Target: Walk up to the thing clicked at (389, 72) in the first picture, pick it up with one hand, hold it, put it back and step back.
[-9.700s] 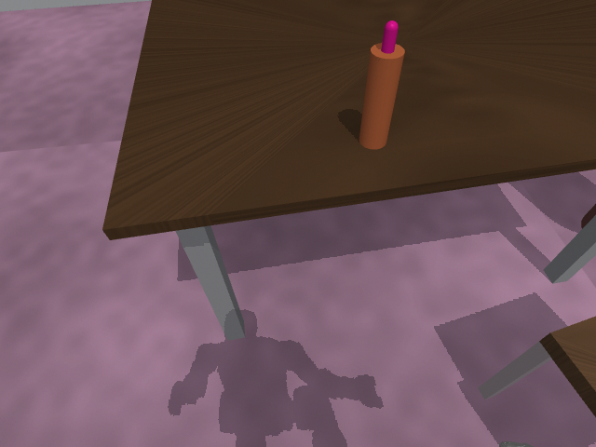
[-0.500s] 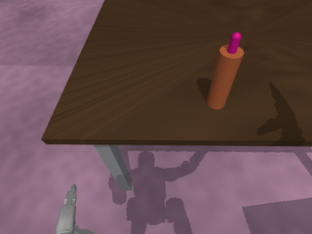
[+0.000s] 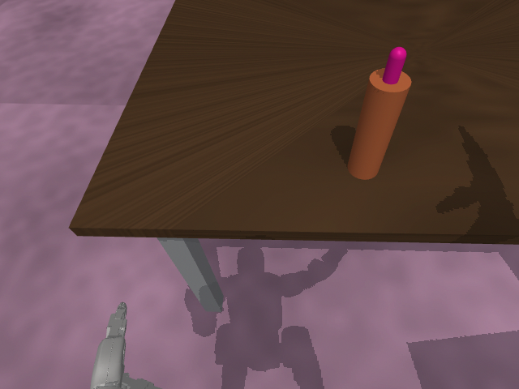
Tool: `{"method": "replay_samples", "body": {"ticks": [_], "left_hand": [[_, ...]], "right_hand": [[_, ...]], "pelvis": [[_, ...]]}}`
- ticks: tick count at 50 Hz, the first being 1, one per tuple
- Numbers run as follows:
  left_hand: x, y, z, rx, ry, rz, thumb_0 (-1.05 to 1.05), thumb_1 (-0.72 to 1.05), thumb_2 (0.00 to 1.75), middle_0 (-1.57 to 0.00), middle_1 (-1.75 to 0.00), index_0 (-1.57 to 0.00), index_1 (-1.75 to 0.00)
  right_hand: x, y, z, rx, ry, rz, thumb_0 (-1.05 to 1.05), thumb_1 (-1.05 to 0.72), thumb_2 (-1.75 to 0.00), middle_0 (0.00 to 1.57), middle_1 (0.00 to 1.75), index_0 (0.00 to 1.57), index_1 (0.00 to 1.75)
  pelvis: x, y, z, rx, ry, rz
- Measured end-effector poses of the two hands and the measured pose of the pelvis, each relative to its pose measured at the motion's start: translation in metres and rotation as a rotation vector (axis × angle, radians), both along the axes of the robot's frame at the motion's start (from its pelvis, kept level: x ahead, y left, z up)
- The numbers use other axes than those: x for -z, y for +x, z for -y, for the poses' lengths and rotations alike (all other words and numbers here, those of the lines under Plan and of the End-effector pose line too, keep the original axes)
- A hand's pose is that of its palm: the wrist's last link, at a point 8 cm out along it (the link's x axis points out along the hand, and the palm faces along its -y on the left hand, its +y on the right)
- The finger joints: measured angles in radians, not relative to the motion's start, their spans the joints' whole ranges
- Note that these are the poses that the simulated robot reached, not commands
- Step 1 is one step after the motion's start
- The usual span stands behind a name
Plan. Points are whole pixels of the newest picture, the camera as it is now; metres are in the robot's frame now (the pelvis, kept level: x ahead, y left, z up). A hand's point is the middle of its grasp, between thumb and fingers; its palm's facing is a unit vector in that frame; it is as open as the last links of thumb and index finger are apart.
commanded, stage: go down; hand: right
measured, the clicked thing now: (377, 119) +0.49 -0.15 +0.12
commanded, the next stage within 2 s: approach in 0.82 s
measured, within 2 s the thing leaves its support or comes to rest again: neither
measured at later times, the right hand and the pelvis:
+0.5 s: hand out of the picture +0.40 -0.34 +0.17, palm faces +0.09 +1.00 -0.01, open 17.7 cm; pelvis -0.01 +0.00 +0.00, yaw +0 degrees
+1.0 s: hand out of the picture +0.41 -0.33 +0.17, palm faces +0.08 +1.00 +0.00, open 17.6 cm; pelvis +0.00 +0.00 -0.01, yaw +0 degrees
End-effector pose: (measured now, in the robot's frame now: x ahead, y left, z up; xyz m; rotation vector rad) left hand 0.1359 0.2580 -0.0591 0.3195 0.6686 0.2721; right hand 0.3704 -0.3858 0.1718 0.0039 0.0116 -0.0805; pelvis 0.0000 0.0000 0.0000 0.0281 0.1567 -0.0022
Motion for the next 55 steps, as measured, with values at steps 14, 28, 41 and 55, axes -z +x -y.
{"method": "replay_samples", "body": {"ticks": [14,28,41,55], "left_hand": [[-0.002,-0.008,0.004,0.007,0.005,0.007,-0.01,-0.55,0.07,-0.06,-0.05,-0.05,-0.06],[-0.001,-0.010,0.005,0.017,0.000,0.012,-0.01,-0.55,0.07,-0.06,-0.05,-0.04,-0.06],[0.002,-0.009,0.004,0.032,0.000,0.002,-0.01,-0.55,0.07,-0.06,-0.05,-0.04,-0.05],[0.001,-0.003,-0.004,0.014,0.007,0.014,-0.01,-0.55,0.06,-0.06,-0.05,-0.05,-0.06]], "right_hand": [[-0.007,0.010,0.006,0.004,-0.002,-0.002,-0.02,0.61,-0.04,0.05,0.05,0.05,0.05],[-0.004,0.006,0.006,0.005,-0.001,-0.007,-0.02,0.60,-0.04,0.05,0.05,0.06,0.04],[0.004,0.009,0.007,0.004,-0.007,-0.023,-0.02,0.59,-0.03,0.06,0.05,0.06,0.04],[0.003,0.014,-0.001,-0.004,-0.007,-0.030,-0.02,0.56,-0.03,0.06,0.04,0.06,0.04]], "pelvis": [[0.003,-0.006,0.002,-0.002,0.005,-0.017],[0.004,-0.007,0.000,-0.002,0.004,-0.022],[0.006,-0.004,-0.003,0.002,0.004,-0.037],[0.007,0.000,-0.004,0.003,0.002,-0.039]]}}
